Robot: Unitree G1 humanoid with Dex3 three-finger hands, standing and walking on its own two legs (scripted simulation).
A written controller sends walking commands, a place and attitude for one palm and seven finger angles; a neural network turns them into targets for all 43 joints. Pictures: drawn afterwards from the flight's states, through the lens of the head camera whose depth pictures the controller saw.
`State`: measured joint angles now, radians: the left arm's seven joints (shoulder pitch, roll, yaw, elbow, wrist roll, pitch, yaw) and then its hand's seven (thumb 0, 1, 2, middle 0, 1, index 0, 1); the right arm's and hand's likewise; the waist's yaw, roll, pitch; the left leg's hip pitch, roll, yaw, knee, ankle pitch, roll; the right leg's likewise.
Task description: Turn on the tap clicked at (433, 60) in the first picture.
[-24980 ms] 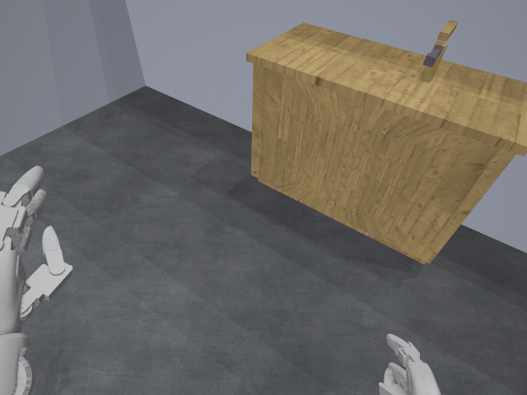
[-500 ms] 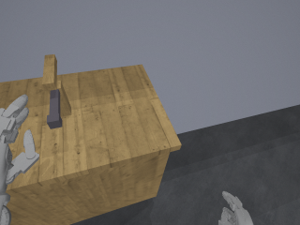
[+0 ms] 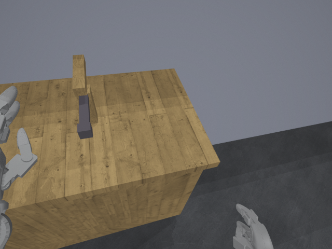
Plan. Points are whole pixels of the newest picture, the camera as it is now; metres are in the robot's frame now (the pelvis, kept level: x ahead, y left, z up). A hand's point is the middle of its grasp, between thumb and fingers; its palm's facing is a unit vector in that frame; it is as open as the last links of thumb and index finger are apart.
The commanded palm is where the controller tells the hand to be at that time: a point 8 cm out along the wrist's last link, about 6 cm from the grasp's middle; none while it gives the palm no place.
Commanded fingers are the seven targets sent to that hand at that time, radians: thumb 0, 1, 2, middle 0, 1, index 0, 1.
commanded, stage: come to a stop and stand still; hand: left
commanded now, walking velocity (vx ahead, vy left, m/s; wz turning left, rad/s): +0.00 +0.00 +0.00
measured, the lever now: (85, 130) +0.34 +0.23 +0.09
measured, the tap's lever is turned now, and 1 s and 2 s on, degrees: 0 0 0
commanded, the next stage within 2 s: look again from close up in 0.04 s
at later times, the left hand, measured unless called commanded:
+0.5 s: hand (50, 156) +0.23 +0.23 +0.16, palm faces +0.39 -0.85 -0.36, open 7.5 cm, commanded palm +0.17 +0.26 +0.18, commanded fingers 0.00 0.90 0.90 -0.20 -0.30 -0.20 -0.30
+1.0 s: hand (79, 158) +0.23 +0.19 +0.16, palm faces +0.35 -0.86 -0.38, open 7.5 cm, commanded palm +0.17 +0.22 +0.18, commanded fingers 0.00 0.90 0.90 -0.20 -0.30 -0.20 -0.30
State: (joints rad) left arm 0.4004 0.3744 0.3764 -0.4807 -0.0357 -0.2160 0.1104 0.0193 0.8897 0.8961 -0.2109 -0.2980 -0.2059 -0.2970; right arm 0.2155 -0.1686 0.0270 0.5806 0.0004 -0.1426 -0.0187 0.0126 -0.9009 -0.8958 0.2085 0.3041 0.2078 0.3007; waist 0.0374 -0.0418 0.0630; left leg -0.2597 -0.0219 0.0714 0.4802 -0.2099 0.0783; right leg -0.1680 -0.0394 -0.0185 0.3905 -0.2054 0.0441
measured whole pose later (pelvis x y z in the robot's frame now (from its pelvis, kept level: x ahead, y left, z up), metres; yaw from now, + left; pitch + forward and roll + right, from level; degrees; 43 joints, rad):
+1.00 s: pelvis +0.01 -0.06 +0.00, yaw +0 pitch +0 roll -2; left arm 0.45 0.38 0.37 -0.53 -0.07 -0.16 0.10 0.02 0.89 0.90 -0.21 -0.30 -0.21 -0.30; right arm 0.20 -0.18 -0.01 0.55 0.01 -0.07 -0.02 0.01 -0.90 -0.90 0.21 0.30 0.21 0.30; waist 0.02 -0.01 0.07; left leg -0.28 0.06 0.03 0.50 -0.22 -0.01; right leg -0.18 0.04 -0.05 0.41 -0.23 -0.02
